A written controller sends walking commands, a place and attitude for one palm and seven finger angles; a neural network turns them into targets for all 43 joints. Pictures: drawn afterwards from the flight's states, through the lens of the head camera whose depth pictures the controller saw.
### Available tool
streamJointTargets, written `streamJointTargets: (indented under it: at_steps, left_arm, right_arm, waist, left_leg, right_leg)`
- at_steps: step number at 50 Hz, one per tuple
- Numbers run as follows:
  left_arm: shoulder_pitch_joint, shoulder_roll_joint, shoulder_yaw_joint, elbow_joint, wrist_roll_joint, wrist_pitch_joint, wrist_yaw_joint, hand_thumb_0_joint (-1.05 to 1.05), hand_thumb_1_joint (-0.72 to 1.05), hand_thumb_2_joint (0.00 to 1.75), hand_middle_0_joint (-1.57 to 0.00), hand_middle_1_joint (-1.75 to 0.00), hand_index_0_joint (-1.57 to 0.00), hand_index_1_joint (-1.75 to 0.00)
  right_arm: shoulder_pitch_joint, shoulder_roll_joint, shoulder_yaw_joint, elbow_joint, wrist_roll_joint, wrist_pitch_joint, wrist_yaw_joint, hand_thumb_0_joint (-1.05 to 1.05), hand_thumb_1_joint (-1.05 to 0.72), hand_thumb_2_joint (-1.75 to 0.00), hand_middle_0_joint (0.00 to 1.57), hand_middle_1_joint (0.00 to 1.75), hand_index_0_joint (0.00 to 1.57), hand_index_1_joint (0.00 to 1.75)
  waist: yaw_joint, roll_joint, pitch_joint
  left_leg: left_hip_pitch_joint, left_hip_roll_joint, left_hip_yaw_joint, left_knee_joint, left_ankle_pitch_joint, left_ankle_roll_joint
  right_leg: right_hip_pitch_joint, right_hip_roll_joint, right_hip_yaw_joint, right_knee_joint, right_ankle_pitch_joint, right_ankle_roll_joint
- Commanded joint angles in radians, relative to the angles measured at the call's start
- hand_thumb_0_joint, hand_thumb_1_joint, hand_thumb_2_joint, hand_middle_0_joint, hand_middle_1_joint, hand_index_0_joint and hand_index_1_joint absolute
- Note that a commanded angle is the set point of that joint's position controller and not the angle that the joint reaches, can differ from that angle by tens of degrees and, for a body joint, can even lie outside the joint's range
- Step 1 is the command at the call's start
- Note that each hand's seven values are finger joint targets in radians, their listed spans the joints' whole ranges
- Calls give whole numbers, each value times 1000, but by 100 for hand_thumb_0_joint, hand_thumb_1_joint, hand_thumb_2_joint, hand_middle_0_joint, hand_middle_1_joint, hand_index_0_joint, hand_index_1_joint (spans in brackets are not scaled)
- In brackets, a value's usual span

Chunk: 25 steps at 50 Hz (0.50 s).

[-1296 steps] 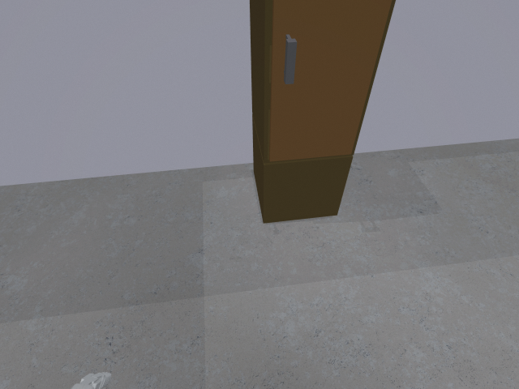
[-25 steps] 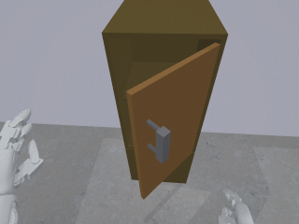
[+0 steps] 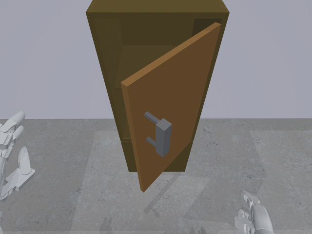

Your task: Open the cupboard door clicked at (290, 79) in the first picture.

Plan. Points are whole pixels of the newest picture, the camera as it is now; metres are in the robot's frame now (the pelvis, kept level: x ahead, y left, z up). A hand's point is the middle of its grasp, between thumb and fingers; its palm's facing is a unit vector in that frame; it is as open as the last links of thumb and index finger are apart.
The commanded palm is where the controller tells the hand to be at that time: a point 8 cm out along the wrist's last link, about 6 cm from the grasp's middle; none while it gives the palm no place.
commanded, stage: step back with the hand held close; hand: left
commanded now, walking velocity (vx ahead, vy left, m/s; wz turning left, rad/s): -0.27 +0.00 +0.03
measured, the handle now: (156, 134) +0.34 +0.03 +0.07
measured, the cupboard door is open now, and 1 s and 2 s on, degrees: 48 48 48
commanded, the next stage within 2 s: stop stepping back and stand still in 0.78 s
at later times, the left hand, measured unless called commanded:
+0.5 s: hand out of the picture +0.08 +0.30 +0.16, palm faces +0.47 -0.77 -0.44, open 7.4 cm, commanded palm +0.02 +0.34 +0.17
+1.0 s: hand out of the picture -0.03 +0.31 +0.17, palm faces +0.37 -0.83 -0.41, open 7.4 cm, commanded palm -0.06 +0.35 +0.17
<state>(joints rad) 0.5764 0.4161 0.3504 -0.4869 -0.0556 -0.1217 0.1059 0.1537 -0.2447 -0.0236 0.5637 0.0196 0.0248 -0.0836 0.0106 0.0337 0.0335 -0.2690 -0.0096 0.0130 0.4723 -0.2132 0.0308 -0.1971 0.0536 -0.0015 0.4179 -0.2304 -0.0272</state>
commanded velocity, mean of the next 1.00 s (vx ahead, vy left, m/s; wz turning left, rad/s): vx -0.24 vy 0.00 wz -0.01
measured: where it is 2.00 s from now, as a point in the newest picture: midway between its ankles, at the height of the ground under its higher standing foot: outside the picture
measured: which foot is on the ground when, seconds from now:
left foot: down 0.00-0.88, up 0.90-1.00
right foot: down 0.00-0.54, up 0.56-0.86, down 0.88-1.00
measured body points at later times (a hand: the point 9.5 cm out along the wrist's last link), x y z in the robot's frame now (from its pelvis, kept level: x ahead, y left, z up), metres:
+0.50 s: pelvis -0.10 +0.04 -0.02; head -0.09 +0.06 +0.43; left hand +0.05 +0.34 +0.18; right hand +0.07 -0.20 -0.10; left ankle +0.02 +0.10 -0.73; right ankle -0.01 -0.10 -0.74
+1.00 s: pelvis -0.22 +0.06 -0.03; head -0.23 +0.10 +0.42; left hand -0.06 +0.35 +0.19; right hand -0.05 -0.16 -0.09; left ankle -0.11 +0.11 -0.72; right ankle -0.37 -0.06 -0.74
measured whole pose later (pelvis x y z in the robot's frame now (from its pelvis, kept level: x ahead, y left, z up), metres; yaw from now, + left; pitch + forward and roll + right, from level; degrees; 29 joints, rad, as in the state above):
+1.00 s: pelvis -0.22 +0.06 -0.03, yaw -4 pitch +0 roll -2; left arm 0.55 0.49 0.44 -0.65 -0.07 -0.24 0.11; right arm 0.18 -0.16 0.04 0.67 0.00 -0.10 -0.04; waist 0.07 -0.06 -0.04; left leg -0.58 -0.03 0.04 0.84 -0.27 -0.02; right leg -0.02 0.02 -0.03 0.54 -0.51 0.01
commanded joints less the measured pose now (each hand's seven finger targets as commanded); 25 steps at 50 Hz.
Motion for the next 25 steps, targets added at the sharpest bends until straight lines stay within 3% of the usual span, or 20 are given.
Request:
streamJointTargets:
  at_steps: [1, 5, 8, 9, 10, 12, 15, 17, 19, 20, 22, 24, 25]
  left_arm:
    - [8, 209, 205, -237, -8, -75, 48, 0, 90, 90, -20, -30, -20, -30]
    - [26, 186, 192, -217, -3, -83, 49, 0, 90, 90, -20, -30, -20, -30]
    - [-3, 167, 181, -197, 9, -95, 51, 0, 90, 90, -20, -30, -20, -30]
    - [-12, 170, 186, -192, 15, -101, 53, 0, 90, 90, -20, -30, -20, -30]
    - [-23, 162, 180, -189, 21, -105, 54, 0, 90, 90, -20, -30, -20, -30]
    - [-56, 162, 183, -200, 36, -116, 56, 0, 90, 90, -20, -30, -20, -30]
    - [-97, 173, 191, -234, 44, -130, 63, 0, 90, 90, -20, -30, -20, -30]
    - [-99, 180, 191, -269, 39, -138, 68, 0, 90, 90, -20, -30, -20, -30]
    - [-85, 207, 208, -299, 31, -148, 78, 0, 90, 90, -20, -30, -20, -30]
    - [-72, 193, 197, -296, 28, -152, 82, 0, 90, 90, -20, -30, -20, -30]
    - [-89, 185, 193, -296, 30, -162, 90, 0, 90, 90, -20, -30, -20, -30]
    - [-103, 170, 180, -274, 35, -162, 98, 0, 90, 90, -20, -30, -20, -30]
    - [-115, 177, 189, -285, 35, -163, 99, 0, 90, 90, -20, -30, -20, -30]
  right_arm:
    - [-81, -98, -34, -176, 5, -44, -10, 0, -90, -90, 20, 30, 20, 30]
    - [-75, -106, -33, -176, 0, -57, -8, 0, -90, -90, 20, 30, 20, 30]
    - [-66, -119, -31, -180, -4, -71, -5, 0, -90, -90, 20, 30, 20, 30]
    - [-70, -125, -33, -179, -5, -77, -7, 0, -90, -90, 20, 30, 20, 30]
    - [-60, -123, -31, -180, -5, -82, -6, 0, -90, -90, 20, 30, 20, 30]
    - [-51, -130, -33, -184, -8, -96, -6, 0, -90, -90, 20, 30, 20, 30]
    - [-42, -124, -33, -179, -14, -114, -11, 0, -90, -90, 20, 30, 20, 30]
    - [-30, -113, -31, -173, -16, -128, -8, 0, -90, -90, 20, 30, 20, 30]
    - [-18, -108, -32, -152, -17, -139, -7, 0, -90, -90, 20, 30, 20, 30]
    - [-8, -101, -32, -139, -17, -142, -5, 0, -90, -90, 20, 30, 20, 30]
    - [3, -107, -34, -120, -21, -148, -2, 0, -90, -90, 20, 30, 20, 30]
    - [-1, -115, -35, -111, -21, -147, -5, 0, -90, -90, 20, 30, 20, 30]
    - [-5, -120, -28, -115, -22, -148, -8, 0, -90, -90, 20, 30, 20, 30]
  waist:
    - [7, 30, -229]
    - [8, 67, -175]
    - [-2, 68, -103]
    - [-2, 94, -76]
    - [-8, 77, -59]
    - [-8, 65, -49]
    - [-9, 49, -57]
    - [-10, 11, -97]
    - [-15, -27, -140]
    - [-21, -61, -150]
    - [-30, -66, -131]
    - [-37, -34, -76]
    - [-38, 17, -50]
  left_leg:
    - [103, 101, -91, -5, 430, 11]
    - [-18, 135, -140, -83, 239, 28]
    - [-194, 148, -169, -144, -102, 45]
    - [-256, 149, -179, -165, -226, 55]
    - [-309, 154, -193, -179, -322, 60]
    - [-369, 154, -205, -183, -433, 66]
    - [-373, 145, -214, -180, -467, 59]
    - [-259, 109, -184, -110, -355, 39]
    - [-85, 63, -129, 42, -250, 13]
    - [-19, 43, -115, 133, -222, 4]
    - [42, 37, -108, 232, -229, -3]
    - [28, 69, -161, 196, -291, 5]
    - [-34, 108, -219, 82, -346, 16]
  right_leg:
    - [39, -122, 68, 28, 418, 29]
    - [34, -89, 61, 52, 190, 31]
    - [55, -80, 77, 73, 30, 25]
    - [68, -79, 86, 71, -15, 24]
    - [76, -78, 90, 77, -71, 24]
    - [77, -72, 94, 90, -164, 21]
    - [55, -69, 87, 100, -210, 11]
    - [-18, -95, 110, 49, -180, -6]
    - [-165, -160, 170, -33, -181, -36]
    - [-239, -201, 206, -68, -196, -59]
    - [-363, -248, 232, -95, -261, -75]
    - [-446, -217, 189, -64, -342, -58]
    - [-422, -164, 141, 11, -342, -34]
